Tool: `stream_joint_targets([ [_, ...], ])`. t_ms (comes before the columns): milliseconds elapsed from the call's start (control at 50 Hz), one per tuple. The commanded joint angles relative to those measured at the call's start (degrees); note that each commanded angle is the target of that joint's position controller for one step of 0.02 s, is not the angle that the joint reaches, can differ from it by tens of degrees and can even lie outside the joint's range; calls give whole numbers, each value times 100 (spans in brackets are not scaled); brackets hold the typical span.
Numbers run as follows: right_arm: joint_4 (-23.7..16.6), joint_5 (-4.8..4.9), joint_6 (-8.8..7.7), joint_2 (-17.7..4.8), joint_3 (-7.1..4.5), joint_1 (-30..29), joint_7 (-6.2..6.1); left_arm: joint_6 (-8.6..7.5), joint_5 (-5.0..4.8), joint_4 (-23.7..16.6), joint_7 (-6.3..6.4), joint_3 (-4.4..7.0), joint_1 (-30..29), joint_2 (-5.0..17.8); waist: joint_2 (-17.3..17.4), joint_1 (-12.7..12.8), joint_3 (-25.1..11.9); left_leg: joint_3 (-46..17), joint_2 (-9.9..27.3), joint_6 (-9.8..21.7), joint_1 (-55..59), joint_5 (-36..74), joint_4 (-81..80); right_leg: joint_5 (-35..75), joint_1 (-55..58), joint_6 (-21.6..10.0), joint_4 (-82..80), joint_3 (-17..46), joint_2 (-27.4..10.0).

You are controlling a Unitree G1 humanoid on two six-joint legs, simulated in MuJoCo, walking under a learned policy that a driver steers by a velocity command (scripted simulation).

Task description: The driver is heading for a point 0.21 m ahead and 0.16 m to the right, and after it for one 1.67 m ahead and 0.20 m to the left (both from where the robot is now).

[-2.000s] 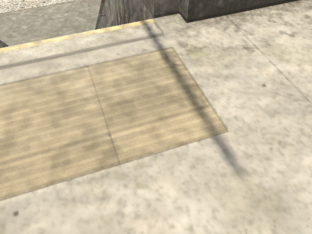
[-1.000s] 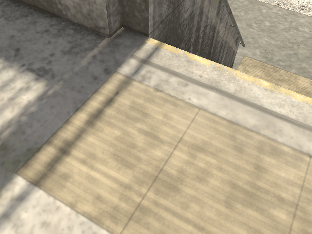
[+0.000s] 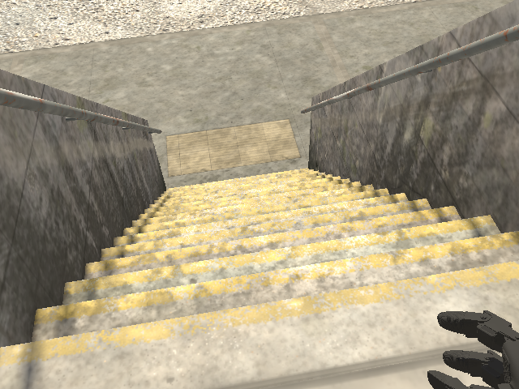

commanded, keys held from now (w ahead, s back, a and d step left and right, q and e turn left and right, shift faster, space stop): w+e+shift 0.04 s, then e+shift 0.26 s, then q+shift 0.70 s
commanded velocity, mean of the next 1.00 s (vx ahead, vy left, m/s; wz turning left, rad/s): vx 0.27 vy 0.00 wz -0.04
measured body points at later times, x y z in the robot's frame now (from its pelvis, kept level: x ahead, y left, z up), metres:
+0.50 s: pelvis +0.27 +0.06 +0.00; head +0.31 +0.03 +0.44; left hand +0.57 +0.22 -0.07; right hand +0.26 -0.23 -0.13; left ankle +0.39 +0.16 -0.74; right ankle +0.30 -0.08 -0.71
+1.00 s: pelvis +0.30 +0.08 -0.01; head +0.33 +0.11 +0.44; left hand +0.46 +0.36 -0.12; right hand +0.43 -0.20 -0.09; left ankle +0.31 +0.18 -0.74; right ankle +0.30 -0.07 -0.67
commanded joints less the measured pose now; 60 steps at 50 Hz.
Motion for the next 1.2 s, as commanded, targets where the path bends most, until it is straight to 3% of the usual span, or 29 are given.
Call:
stream_joint_targets([
  [20,-450,-74,-1,-202,-106,-502,15,-51,-64,-495,202,237,-630,868,-254,-189,205,703,-441,-212,1040,1425,-1618,843,-1515,-564,-1152,1270,-799],
  [120,-781,125,-92,-545,-361,-935,107,180,-159,-176,315,334,-205,908,-767,117,-76,624,-1055,-188,1744,1867,-3312,1310,-504,-22,-47,1938,-754],
  [160,-691,167,-132,-789,-524,-360,78,289,-138,-277,397,373,-504,951,-907,-348,-503,641,-1029,-14,2367,1894,-3612,2390,-35,319,1068,1998,-701],
  [180,-491,70,-147,-898,-567,692,76,314,-88,-440,388,336,-780,871,-963,-908,-1254,507,-593,214,3649,2455,-3390,2570,-238,601,2370,1727,-554],
  [200,-361,4,-111,-1211,-562,1625,62,334,157,-687,360,128,-540,186,97,-899,-2409,-767,990,547,5580,4409,-2421,-941,-1355,866,4344,1103,-246],
  [220,-212,-17,-34,-1415,-574,1839,174,311,-78,-870,227,64,787,362,2522,-322,-3776,-3782,2772,1989,7050,3459,-2836,-2890,-2763,1054,6165,981,-53],
  [240,-479,-34,83,-1026,-548,1283,108,377,-111,-684,181,184,545,967,1669,-493,-3515,-3699,2378,1921,6563,1354,-3241,-1985,-3172,1238,6680,852,-840],
  [260,-551,-54,216,-522,-408,963,-8,459,-128,-869,173,273,-437,1230,1029,-724,-2479,-2362,1855,1621,5678,1031,-3371,-1499,-3402,1342,6596,390,-987],
  [280,-484,-54,343,-409,-325,656,-67,554,-80,-971,221,309,-892,1292,209,-626,-1646,-1447,1500,1385,4549,1580,-3485,-1199,-3295,1427,6369,98,-1157],
  [320,-232,-110,378,-574,-337,492,-76,657,-72,-1124,256,295,-1076,1107,310,-383,-787,-526,1022,1328,2888,2542,-3742,-1181,-2706,1402,5759,-10,-1381],
  [360,58,-103,294,-581,-332,513,22,578,-23,-1082,300,118,-969,541,455,-240,-720,-32,793,1432,2486,3632,-3906,-1431,-2327,1319,4695,-126,-1266],
  [420,275,0,286,-620,-322,348,136,470,135,-852,278,-45,-1027,321,262,-169,-1315,254,782,1580,2464,4309,-3783,-692,-1386,1164,2789,-150,-1265],
  [500,413,220,486,-895,-328,420,214,488,185,-786,175,-30,-1440,553,477,-198,-1072,77,585,1389,2098,2276,-3824,594,-311,1064,938,-432,-936],
  [540,384,271,586,-900,-295,593,184,518,248,-861,179,59,-1496,817,456,-152,-830,-243,341,918,1553,332,-3717,894,417,773,77,-291,-1087],
  [560,349,198,613,-657,-207,813,193,556,355,-969,246,146,-1411,1228,-132,-213,-956,-96,-34,524,1132,-1141,-3064,1428,838,430,-112,587,-2081],
  [580,238,254,641,-458,-163,1137,175,640,399,-928,278,243,-1503,1561,-1424,-400,-1050,821,-663,234,723,-2128,-2017,1208,534,-259,-569,1302,-3140],
  [600,192,309,697,-837,-287,978,94,619,438,-890,281,283,-1497,1523,-1780,-129,-764,1026,-655,55,536,-2443,-543,786,-93,-729,-1081,1679,-3362],
  [620,247,338,785,-1070,-431,1167,23,536,443,-897,290,185,-1654,1188,-1518,-243,-570,864,-568,-16,373,-2347,408,645,-334,-713,-1154,1437,-3222],
  [700,467,238,1156,-821,-532,1848,-172,386,293,-885,312,41,-2474,610,-914,-670,-486,893,-384,-357,446,-1374,1335,1482,-457,-273,-930,-9,-2637],
  [780,-30,236,1218,-342,-339,1224,-12,428,233,-687,392,186,-2255,735,-915,-399,-705,1107,-102,-282,855,-1077,-323,1668,-34,-225,-579,-525,-2741],
  [880,-134,232,1258,-589,-467,1658,148,400,19,-498,299,385,-2269,1058,-975,-625,-922,1714,-383,182,2138,-586,-2228,1694,-237,121,37,-847,-3002],
  [900,-33,191,1264,-680,-533,1922,95,407,-26,-392,285,380,-2135,927,-632,-705,-900,1630,-559,380,2652,-15,-2795,994,-582,483,548,-1131,-2752],
  [920,-21,146,1244,-1214,-701,2148,2,439,55,-347,266,356,-1940,686,663,-655,-647,273,92,783,3300,1805,-3428,-328,-1684,1040,1998,-1661,-2155],
  [940,-219,20,1165,-2040,-849,2126,-20,400,219,-854,280,277,-2423,512,2451,-628,-528,-2288,1459,1980,3599,3122,-3806,-2297,-3512,1484,3514,-1372,-1101],
  [960,-277,-120,1026,-1772,-781,2188,50,364,211,-885,321,357,-2934,800,1409,-1013,-877,-2329,1559,2305,3493,2314,-4042,-2365,-3649,1374,4427,-299,-1056],
  [1000,-361,38,907,-1450,-679,1575,-16,387,128,-656,424,413,-2713,798,588,-593,-580,-1510,999,1704,3318,1572,-3903,-1337,-3690,1153,4579,-30,-1134],
  [1020,-435,165,941,-1242,-601,1288,-75,405,205,-567,470,449,-2554,917,476,-462,-614,-1287,871,1515,3241,1678,-3784,-945,-3593,1183,4408,57,-1181],
  [1060,-540,154,1024,-1079,-522,1085,-186,395,217,-489,429,429,-2427,839,519,-318,-819,-1026,532,1416,2967,1952,-3673,-414,-3080,1288,4283,2,-999],
  [1200,-663,198,1132,-1270,-632,1193,-280,300,108,-394,284,301,-2625,647,689,-461,-849,-1727,210,1357,2848,1055,-3485,-118,-2343,1381,1994,148,-576],
])
Next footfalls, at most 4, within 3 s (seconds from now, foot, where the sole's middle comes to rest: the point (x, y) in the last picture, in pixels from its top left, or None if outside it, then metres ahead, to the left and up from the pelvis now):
0.18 left None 0.42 0.15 -0.77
0.56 right None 0.35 -0.09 -0.77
0.90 left None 0.35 0.18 -0.77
1.36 right None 0.42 -0.01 -0.77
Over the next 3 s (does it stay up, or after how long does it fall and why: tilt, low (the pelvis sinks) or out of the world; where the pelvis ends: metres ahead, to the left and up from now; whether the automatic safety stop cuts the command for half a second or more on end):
stays up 0.93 -0.05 -0.28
